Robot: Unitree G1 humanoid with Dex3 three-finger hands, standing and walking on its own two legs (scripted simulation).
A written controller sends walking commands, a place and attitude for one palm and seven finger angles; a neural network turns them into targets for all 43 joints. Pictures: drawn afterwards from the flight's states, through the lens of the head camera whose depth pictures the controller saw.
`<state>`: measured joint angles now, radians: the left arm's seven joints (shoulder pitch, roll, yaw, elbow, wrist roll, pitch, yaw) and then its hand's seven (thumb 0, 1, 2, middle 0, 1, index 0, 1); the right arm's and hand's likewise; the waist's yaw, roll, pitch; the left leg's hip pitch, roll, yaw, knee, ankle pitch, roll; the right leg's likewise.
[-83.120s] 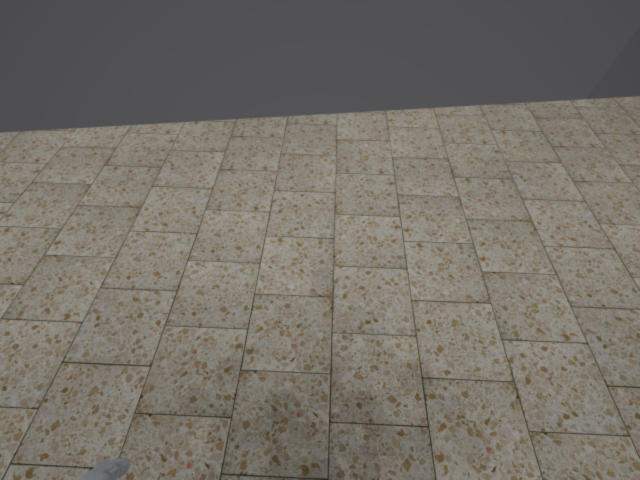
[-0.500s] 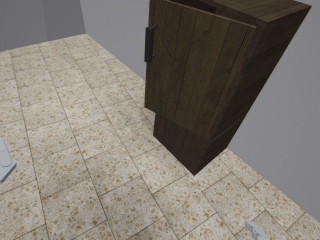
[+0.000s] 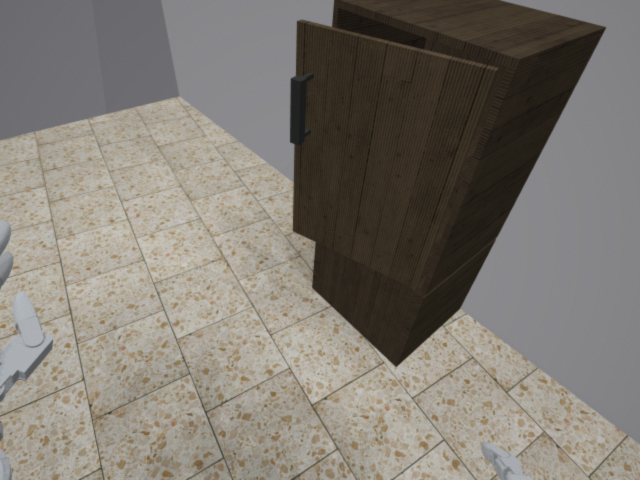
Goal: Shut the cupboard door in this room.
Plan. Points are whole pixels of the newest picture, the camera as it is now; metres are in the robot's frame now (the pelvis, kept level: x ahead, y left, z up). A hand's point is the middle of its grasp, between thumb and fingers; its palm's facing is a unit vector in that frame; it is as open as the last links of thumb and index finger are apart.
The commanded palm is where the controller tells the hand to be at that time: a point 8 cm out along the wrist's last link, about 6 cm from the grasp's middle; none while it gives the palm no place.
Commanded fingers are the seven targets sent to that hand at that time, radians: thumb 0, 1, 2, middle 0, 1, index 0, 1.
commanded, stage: stop stepping back and stand still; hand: left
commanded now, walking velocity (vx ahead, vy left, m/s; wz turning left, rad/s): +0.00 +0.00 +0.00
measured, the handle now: (303, 108) +0.87 +0.09 +0.08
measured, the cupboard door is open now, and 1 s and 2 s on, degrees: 17 17 17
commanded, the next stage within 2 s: let the arm hang, fingers relaxed in 0.20 s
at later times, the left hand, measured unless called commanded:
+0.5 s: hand out of the picture +0.16 +0.21 -0.11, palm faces +0.03 -0.94 -0.33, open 7.4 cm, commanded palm none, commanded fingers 0.00 0.90 0.90 -0.20 -0.30 -0.20 -0.30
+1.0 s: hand out of the picture -0.07 +0.17 -0.17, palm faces +0.03 -0.98 -0.22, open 7.4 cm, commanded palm none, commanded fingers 0.00 0.90 0.90 -0.20 -0.30 -0.20 -0.30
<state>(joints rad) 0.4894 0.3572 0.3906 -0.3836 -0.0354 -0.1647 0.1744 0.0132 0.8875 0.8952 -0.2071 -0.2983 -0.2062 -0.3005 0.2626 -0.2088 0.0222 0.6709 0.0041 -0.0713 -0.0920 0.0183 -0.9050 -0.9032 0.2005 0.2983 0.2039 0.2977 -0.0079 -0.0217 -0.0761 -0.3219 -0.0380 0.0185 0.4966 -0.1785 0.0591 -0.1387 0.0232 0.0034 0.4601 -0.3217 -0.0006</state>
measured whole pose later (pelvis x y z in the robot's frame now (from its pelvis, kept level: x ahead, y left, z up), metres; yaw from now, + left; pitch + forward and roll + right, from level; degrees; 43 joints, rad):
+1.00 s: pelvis +0.00 -0.01 +0.01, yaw +0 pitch -2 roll -1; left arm 0.39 0.17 0.01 1.17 0.01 0.01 0.03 0.00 0.91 0.89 -0.20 -0.30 -0.20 -0.30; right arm 0.31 -0.15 0.01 1.12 -0.01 0.02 -0.03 0.01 -0.91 -0.90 0.20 0.30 0.20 0.30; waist -0.01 0.02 0.04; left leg -0.26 -0.04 0.01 0.41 -0.13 0.05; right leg -0.08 0.02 0.00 0.40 -0.29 -0.02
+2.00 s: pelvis +0.01 -0.01 +0.01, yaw +0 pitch -2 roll +0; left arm 0.28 0.18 0.01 1.14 0.01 -0.01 0.03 0.00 0.91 0.89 -0.20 -0.30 -0.20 -0.30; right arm 0.23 -0.20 0.00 1.12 -0.01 0.00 -0.04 0.01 -0.91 -0.90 0.20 0.30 0.20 0.30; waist -0.01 0.00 0.04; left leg -0.22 -0.04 0.01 0.39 -0.15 0.04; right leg -0.04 0.03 0.00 0.35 -0.29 -0.02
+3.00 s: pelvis +0.03 -0.04 +0.00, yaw +30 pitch +2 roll +0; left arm 0.17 0.22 0.06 0.88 0.03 0.03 0.03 0.00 0.90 0.89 -0.20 -0.30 -0.20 -0.30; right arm 0.19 -0.28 -0.10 0.90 -0.03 0.07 0.01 0.01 -0.91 -0.90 0.20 0.30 0.20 0.30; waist -0.05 0.05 0.09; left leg -0.58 -0.07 -0.06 1.09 -0.42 -0.04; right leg -0.25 -0.03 -0.04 0.55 -0.32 0.01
